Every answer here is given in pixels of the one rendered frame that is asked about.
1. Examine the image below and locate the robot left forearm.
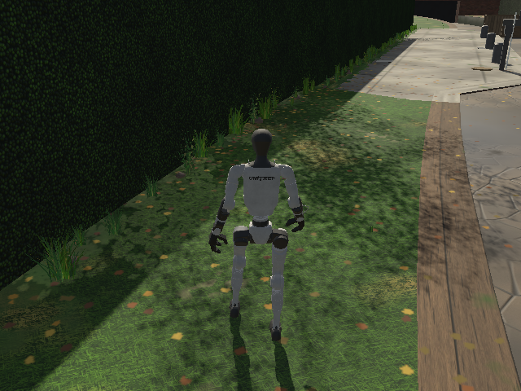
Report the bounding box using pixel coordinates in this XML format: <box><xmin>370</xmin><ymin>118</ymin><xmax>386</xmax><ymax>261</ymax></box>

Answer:
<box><xmin>212</xmin><ymin>197</ymin><xmax>230</xmax><ymax>235</ymax></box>

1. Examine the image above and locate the robot right forearm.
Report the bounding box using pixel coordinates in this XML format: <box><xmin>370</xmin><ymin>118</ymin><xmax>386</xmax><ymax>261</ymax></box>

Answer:
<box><xmin>291</xmin><ymin>196</ymin><xmax>304</xmax><ymax>222</ymax></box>

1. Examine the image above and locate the right robot upper arm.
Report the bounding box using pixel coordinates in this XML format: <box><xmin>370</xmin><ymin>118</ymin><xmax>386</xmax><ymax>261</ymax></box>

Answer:
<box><xmin>278</xmin><ymin>164</ymin><xmax>300</xmax><ymax>209</ymax></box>

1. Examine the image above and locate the left robot upper arm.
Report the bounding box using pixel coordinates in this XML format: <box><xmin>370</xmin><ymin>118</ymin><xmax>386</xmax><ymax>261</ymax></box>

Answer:
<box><xmin>222</xmin><ymin>164</ymin><xmax>245</xmax><ymax>210</ymax></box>

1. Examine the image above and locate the right robot foot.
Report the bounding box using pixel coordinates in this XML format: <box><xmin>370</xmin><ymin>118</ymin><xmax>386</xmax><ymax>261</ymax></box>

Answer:
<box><xmin>269</xmin><ymin>319</ymin><xmax>282</xmax><ymax>341</ymax></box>

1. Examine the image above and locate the robot right hand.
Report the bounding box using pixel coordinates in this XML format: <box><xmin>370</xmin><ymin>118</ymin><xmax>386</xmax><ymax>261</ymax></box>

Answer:
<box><xmin>286</xmin><ymin>218</ymin><xmax>304</xmax><ymax>232</ymax></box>

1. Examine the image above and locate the robot left hand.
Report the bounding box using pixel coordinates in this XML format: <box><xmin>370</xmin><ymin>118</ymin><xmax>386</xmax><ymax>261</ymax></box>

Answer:
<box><xmin>208</xmin><ymin>232</ymin><xmax>228</xmax><ymax>253</ymax></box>

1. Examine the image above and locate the humanoid robot head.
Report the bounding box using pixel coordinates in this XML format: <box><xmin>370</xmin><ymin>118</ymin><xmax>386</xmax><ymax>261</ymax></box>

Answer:
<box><xmin>247</xmin><ymin>129</ymin><xmax>276</xmax><ymax>168</ymax></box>

